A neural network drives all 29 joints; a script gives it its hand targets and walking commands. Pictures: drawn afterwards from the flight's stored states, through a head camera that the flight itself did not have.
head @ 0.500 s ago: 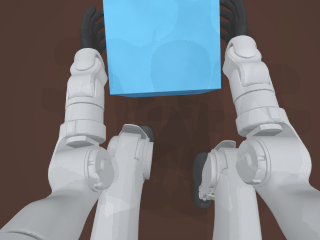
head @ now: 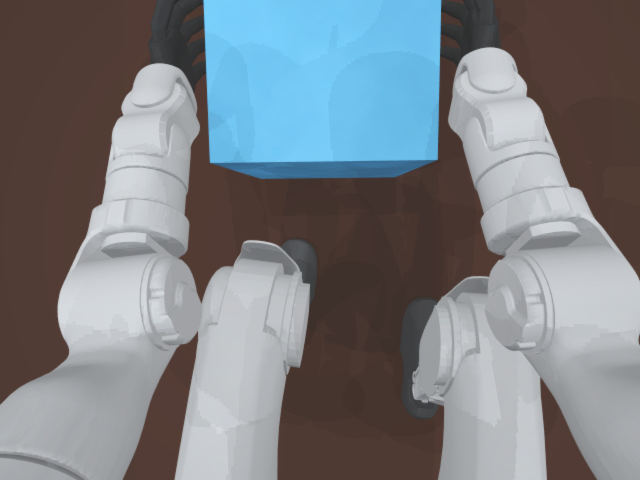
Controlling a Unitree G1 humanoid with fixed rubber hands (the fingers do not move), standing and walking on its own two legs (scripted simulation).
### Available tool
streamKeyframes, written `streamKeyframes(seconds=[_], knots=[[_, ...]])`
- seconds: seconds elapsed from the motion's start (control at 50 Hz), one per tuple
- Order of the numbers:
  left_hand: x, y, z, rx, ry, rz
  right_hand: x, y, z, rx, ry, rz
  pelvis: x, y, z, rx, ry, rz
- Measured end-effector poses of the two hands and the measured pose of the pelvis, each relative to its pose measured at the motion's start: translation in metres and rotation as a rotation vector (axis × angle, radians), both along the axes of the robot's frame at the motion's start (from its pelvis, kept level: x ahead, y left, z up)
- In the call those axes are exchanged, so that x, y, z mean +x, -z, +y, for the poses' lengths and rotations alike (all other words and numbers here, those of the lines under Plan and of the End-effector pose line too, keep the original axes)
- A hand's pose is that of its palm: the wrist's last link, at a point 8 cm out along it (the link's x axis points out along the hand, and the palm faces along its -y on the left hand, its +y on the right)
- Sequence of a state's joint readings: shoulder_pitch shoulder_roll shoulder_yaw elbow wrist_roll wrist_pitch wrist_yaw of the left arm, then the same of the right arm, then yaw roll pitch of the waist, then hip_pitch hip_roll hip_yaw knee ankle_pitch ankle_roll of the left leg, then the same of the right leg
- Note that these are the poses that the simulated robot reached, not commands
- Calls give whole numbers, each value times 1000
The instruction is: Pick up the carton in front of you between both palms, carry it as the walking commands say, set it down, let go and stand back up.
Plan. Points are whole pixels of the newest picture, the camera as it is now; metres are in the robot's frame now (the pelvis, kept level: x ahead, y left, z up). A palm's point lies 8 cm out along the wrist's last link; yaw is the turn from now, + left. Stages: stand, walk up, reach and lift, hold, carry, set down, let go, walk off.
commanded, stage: set down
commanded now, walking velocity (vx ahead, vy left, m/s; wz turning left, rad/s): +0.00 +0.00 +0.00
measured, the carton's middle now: (325, 88) +0.50 +0.12 -0.23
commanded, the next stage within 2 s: none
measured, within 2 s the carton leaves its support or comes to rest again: rests again in 0.74 s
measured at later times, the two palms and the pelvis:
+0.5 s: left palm (173, 72) +0.48 +0.28 -0.17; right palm (464, 61) +0.53 -0.02 -0.18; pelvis -0.01 +0.00 -0.01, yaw +1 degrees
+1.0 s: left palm (165, 97) +0.45 +0.30 -0.19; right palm (511, 71) +0.54 -0.08 -0.20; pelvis -0.01 +0.01 -0.01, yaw +1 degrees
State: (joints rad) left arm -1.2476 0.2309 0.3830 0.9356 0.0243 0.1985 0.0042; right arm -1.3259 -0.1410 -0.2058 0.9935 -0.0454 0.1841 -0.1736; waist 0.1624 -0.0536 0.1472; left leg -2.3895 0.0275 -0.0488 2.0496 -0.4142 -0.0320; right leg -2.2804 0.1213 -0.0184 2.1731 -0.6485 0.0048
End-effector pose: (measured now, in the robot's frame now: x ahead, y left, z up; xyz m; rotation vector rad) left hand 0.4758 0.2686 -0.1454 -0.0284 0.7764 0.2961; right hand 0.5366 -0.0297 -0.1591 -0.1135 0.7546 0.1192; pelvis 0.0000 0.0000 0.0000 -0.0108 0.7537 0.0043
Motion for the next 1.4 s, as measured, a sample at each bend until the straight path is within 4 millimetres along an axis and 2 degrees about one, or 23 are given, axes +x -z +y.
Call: streamKeyframes(seconds=[0.2,0.76,0.8,0.88,0.96,1.04,1.12,1.22,1.4], knots=[[1,10,5,13,15,22,-4,16,2,17,-23,15,-4,6,1,11,10,-18],[-6,27,15,-6,-2,19,-2,23,5,50,-108,-32,-10,10,6,20,-6,-86],[-11,33,17,11,-24,27,-4,28,-2,21,-100,-32,-11,9,6,22,-9,-97],[-22,45,25,36,-78,45,-5,40,-32,-30,-53,-21,-12,8,7,22,-9,-107],[-24,50,31,39,-98,34,-3,40,-49,-45,-38,-26,-11,8,9,18,-4,-107],[-19,45,35,40,-101,-8,5,30,-45,-29,-44,-59,-10,8,11,14,0,-101],[-14,29,38,39,-98,-66,11,11,-35,-20,-45,-104,-9,5,12,9,-9,-95],[-13,-10,41,28,-90,-130,14,-28,-27,-32,-37,-142,-7,-10,12,-1,-28,-88],[-18,-80,41,25,-88,-124,20,-100,-28,-46,-3,-117,1,-57,14,-20,-41,-17]])
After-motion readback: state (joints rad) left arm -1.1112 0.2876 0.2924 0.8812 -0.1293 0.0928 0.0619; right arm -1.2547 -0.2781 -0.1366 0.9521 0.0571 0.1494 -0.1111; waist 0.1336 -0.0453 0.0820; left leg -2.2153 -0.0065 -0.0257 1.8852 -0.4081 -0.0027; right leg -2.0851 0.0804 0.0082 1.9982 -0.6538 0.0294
